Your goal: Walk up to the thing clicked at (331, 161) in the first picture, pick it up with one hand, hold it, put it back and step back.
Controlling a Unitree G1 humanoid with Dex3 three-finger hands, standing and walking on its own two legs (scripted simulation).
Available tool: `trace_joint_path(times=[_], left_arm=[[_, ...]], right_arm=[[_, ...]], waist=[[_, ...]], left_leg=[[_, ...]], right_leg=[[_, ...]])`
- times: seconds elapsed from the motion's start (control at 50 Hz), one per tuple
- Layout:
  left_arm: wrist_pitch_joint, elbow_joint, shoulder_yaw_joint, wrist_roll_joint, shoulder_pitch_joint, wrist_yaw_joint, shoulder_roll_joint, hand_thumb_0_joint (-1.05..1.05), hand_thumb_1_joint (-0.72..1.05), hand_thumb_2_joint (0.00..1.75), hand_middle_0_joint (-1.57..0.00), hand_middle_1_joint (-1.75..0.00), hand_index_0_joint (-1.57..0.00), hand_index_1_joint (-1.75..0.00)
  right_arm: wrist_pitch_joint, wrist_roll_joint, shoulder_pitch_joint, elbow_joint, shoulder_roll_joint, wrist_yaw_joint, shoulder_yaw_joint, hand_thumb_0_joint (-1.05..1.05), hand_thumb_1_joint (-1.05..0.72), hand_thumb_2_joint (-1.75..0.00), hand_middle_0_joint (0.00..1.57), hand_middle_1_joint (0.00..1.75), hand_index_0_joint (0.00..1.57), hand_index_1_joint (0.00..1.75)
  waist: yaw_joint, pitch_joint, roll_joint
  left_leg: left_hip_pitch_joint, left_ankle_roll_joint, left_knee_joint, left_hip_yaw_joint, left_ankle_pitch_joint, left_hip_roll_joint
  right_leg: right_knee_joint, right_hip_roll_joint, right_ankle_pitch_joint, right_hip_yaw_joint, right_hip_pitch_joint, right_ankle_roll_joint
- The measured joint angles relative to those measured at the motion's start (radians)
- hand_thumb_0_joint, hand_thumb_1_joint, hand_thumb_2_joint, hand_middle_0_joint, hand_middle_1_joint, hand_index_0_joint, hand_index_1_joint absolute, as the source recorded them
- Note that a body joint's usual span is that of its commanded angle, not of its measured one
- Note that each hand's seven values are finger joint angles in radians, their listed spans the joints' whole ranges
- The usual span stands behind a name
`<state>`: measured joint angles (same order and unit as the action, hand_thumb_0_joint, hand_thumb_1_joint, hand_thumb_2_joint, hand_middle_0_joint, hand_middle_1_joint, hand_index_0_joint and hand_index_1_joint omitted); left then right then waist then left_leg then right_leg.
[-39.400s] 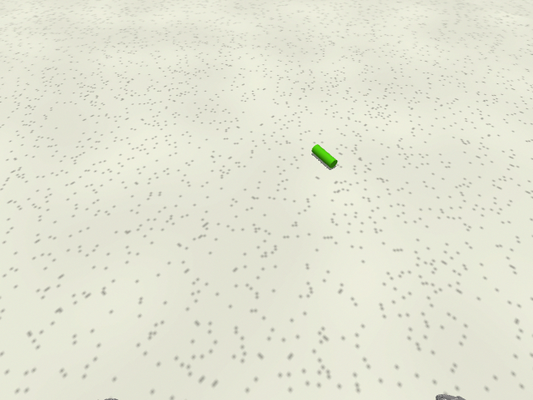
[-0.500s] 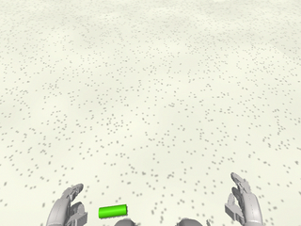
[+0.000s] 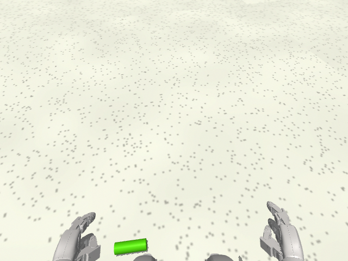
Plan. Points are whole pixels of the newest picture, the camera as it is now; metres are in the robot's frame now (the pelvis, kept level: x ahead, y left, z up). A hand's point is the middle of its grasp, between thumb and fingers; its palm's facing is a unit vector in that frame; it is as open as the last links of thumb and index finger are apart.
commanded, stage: home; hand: left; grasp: from above
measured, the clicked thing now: (130, 246) +0.29 +0.22 -0.68
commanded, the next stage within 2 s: stand in 0.32 s
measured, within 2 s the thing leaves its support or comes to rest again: neither
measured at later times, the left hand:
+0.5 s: hand (96, 253) +0.16 +0.19 -0.07, palm faces +0.02 -0.96 -0.29, open 7.4 cm
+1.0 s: hand out of the picture +0.03 +0.24 -0.11, palm faces +0.07 -0.95 -0.31, open 7.4 cm
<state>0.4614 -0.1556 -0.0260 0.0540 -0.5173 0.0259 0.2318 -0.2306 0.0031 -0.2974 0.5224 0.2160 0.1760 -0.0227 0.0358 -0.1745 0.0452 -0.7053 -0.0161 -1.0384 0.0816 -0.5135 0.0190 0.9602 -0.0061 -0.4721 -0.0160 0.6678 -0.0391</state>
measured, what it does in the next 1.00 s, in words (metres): rises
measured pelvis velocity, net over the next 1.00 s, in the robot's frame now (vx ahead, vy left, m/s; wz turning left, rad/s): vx -0.02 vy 0.00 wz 0.03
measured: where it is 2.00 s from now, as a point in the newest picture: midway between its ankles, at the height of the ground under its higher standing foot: outside the picture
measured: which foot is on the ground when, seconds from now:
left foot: down 0.00-1.00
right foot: down 0.00-1.00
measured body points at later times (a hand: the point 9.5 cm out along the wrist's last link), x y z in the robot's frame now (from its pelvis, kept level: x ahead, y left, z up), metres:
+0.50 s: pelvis -0.01 -0.01 +0.01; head +0.01 +0.00 +0.46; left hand +0.15 +0.24 -0.04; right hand +0.15 -0.25 -0.08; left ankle +0.00 +0.12 -0.68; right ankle +0.00 -0.15 -0.68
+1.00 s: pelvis -0.02 +0.00 +0.05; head -0.02 +0.01 +0.50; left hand +0.02 +0.29 -0.09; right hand +0.07 -0.27 -0.08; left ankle +0.00 +0.12 -0.68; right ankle +0.00 -0.15 -0.68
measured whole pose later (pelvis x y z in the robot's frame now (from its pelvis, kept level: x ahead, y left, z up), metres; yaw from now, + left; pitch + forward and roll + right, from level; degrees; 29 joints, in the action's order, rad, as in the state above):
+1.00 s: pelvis -0.02 +0.00 +0.05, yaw +1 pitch -4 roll -1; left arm 0.03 0.99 -0.05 -0.03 -0.23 0.03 0.28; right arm 0.00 -0.04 -0.19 1.01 0.27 0.02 0.04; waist -0.02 0.05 0.00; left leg -0.23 0.00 -0.59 0.07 -0.29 -0.01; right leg 0.54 -0.05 -0.27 -0.01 0.20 -0.05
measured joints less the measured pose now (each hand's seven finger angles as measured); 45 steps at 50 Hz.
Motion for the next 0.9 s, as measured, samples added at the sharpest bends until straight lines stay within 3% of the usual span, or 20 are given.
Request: trace_joint_path(times=[0.42, 0.5, 0.56, 0.64, 0.74, 0.9], left_arm=[[0.002, -0.003, 0.000, 0.005, -0.003, -0.001, 0.000, 0.01, 0.91, 0.90, -0.20, -0.30, -0.20, -0.30], [-0.233, 0.335, 0.032, -0.082, 0.180, 0.007, 0.033, 0.01, 0.91, 0.90, -0.21, -0.31, -0.21, -0.30], [-0.318, 0.541, 0.019, -0.103, 0.263, 0.005, 0.048, 0.01, 0.91, 0.90, -0.21, -0.30, -0.21, -0.30], [-0.373, 0.714, -0.003, -0.103, 0.283, 0.007, 0.063, 0.01, 0.91, 0.89, -0.20, -0.30, -0.21, -0.30], [-0.405, 0.886, -0.022, -0.100, 0.283, 0.013, 0.067, 0.01, 0.91, 0.90, -0.20, -0.30, -0.21, -0.30], [-0.423, 1.067, -0.027, -0.090, 0.287, 0.013, 0.055, 0.01, 0.91, 0.90, -0.20, -0.30, -0.20, -0.30]], right_arm=[[-0.003, 0.003, -0.007, -0.008, 0.002, 0.003, -0.001, 0.01, -0.90, -0.90, 0.21, 0.30, 0.21, 0.30], [0.092, -0.091, 0.073, 0.147, 0.030, -0.074, 0.010, 0.01, -0.90, -0.90, 0.21, 0.30, 0.20, 0.30], [0.148, -0.089, 0.101, 0.225, 0.055, -0.128, 0.018, 0.01, -0.90, -0.90, 0.21, 0.30, 0.21, 0.30], [0.177, -0.063, 0.101, 0.284, 0.073, -0.156, 0.049, 0.01, -0.90, -0.90, 0.21, 0.30, 0.21, 0.30], [0.201, -0.055, 0.091, 0.350, 0.085, -0.160, 0.074, 0.01, -0.90, -0.90, 0.21, 0.30, 0.21, 0.30], [0.222, -0.050, 0.092, 0.443, 0.068, -0.153, 0.071, 0.00, -0.91, -0.90, 0.21, 0.30, 0.20, 0.30]], waist=[[0.001, 0.002, 0.001], [-0.041, 0.117, -0.043], [-0.056, 0.162, -0.061], [-0.059, 0.189, -0.064], [-0.054, 0.202, -0.061], [-0.061, 0.218, -0.051]], left_leg=[[-0.009, -0.007, 0.000, 0.004, 0.009, 0.003], [0.118, 0.002, 0.071, -0.017, 0.042, -0.025], [0.186, 0.005, 0.131, -0.026, 0.070, -0.037], [0.252, 0.008, 0.193, -0.033, 0.094, -0.039], [0.323, 0.015, 0.253, -0.031, 0.117, -0.041], [0.420, 0.019, 0.363, -0.023, 0.173, -0.035]], right_leg=[[0.008, 0.003, 0.005, -0.004, 0.012, 0.007], [-0.018, -0.026, 0.011, 0.015, -0.095, 0.011], [-0.057, -0.040, 0.028, 0.023, -0.153, 0.007], [-0.113, -0.044, 0.050, 0.028, -0.215, 0.002], [-0.184, -0.047, 0.078, 0.025, -0.291, -0.005], [-0.322, -0.044, 0.148, 0.014, -0.405, -0.008]])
